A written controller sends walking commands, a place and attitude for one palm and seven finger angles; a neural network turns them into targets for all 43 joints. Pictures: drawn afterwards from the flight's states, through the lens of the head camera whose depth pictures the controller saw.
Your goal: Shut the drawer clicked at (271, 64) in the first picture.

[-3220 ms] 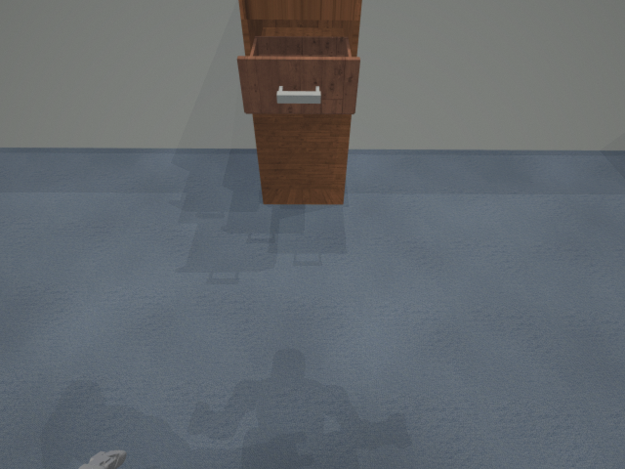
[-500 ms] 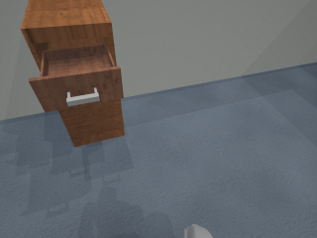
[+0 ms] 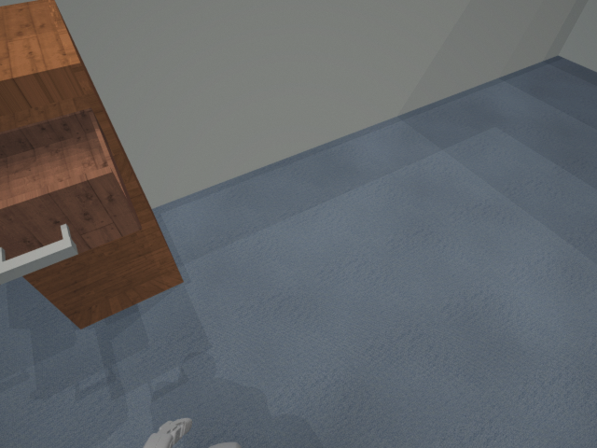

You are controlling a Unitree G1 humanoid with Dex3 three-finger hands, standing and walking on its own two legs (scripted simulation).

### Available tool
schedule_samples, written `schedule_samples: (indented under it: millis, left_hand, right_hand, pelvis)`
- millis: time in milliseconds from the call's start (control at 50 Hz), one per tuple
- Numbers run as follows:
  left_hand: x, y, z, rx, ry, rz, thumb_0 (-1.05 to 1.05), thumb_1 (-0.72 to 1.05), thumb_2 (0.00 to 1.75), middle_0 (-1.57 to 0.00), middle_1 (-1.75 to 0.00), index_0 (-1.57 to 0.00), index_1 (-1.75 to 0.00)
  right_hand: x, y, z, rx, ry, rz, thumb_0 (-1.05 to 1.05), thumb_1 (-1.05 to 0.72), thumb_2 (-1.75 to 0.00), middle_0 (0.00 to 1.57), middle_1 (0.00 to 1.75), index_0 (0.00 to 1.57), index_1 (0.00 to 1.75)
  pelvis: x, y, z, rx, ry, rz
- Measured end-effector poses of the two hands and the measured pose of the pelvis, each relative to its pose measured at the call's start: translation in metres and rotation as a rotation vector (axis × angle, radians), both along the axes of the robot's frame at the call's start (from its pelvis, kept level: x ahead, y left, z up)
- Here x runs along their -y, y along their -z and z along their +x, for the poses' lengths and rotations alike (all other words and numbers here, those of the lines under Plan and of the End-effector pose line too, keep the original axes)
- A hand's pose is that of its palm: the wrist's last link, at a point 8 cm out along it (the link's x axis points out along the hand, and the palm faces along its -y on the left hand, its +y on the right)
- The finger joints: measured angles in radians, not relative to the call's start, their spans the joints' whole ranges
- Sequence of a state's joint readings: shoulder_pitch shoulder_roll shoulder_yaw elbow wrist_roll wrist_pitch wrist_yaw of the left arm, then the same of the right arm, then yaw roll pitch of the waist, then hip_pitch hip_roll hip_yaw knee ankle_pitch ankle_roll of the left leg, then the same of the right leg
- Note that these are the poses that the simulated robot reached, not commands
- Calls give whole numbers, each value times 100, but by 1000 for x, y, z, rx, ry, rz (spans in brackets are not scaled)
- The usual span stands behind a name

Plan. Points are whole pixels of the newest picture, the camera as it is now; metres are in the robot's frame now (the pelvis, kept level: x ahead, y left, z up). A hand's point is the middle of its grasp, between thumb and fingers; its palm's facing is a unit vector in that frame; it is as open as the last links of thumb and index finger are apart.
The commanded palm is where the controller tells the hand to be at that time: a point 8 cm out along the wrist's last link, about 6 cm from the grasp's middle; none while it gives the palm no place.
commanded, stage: turn to face it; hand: left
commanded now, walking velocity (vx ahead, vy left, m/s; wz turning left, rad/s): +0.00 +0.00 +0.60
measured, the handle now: (34, 250) +0.44 +0.46 -0.04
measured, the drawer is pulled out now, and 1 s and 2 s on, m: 0.29 0.29 0.29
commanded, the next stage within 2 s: take the last steps up to it in 0.84 s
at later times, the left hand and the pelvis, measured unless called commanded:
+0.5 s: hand out of the picture -0.01 +0.28 -0.16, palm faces +0.33 -0.91 -0.26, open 7.4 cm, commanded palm none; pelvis +0.00 +0.05 +0.01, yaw +16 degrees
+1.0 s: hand out of the picture -0.04 +0.16 -0.14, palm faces +0.50 -0.83 -0.26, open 7.4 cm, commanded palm none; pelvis -0.01 -0.03 +0.01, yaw +29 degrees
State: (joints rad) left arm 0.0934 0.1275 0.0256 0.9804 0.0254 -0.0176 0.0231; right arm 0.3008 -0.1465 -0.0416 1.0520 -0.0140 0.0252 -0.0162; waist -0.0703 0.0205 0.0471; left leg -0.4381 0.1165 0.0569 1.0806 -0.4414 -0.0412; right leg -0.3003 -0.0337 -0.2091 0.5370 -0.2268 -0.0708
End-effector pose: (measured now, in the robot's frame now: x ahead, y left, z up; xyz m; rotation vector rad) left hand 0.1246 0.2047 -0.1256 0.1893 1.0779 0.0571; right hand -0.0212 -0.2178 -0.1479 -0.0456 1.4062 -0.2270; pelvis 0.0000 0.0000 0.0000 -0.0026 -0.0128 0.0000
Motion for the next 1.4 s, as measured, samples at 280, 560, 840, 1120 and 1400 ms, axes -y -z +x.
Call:
schedule_samples:
  millis: [280, 560, 840, 1120, 1400]
  left_hand:
    - [-81, 36, -92, -140, -297, -18, 0, 91, 90, -20, -30, -20, -30]
    - [-113, 1, -159, -211, -464, 61, 1, 91, 90, -19, -30, -19, -30]
    - [-35, -14, -158, -94, -522, 93, 0, 91, 90, -20, -30, -20, -30]
    - [24, -15, -248, -188, -701, 17, 0, 91, 90, -20, -30, -20, -30]
    - [15, 14, -336, -480, -752, -146, 1, 91, 90, -20, -30, -19, -30]
  right_hand:
    - [-19, -25, 118, 164, -286, -122, 0, -91, -90, 19, 29, 20, 30]
    - [-38, -39, 145, 157, -432, -93, 0, -90, -90, 20, 30, 20, 30]
    - [4, -3, 164, 147, -506, 0, 0, -90, -90, 20, 30, 20, 30]
    - [3, -15, 174, 85, -673, -7, 0, -91, -90, 19, 29, 20, 30]
    - [-89, -31, 176, 226, -697, -21, 0, -92, -90, 20, 30, 20, 30]
  pelvis:
    - [-38, 10, 6, -3, -169, -35]
    - [-42, -13, 2, -18, -310, -41]
    - [14, -2, -4, -7, -430, 13]
    - [26, -14, -12, -1, -550, 32]
    - [-39, -9, -13, 10, -539, 2]
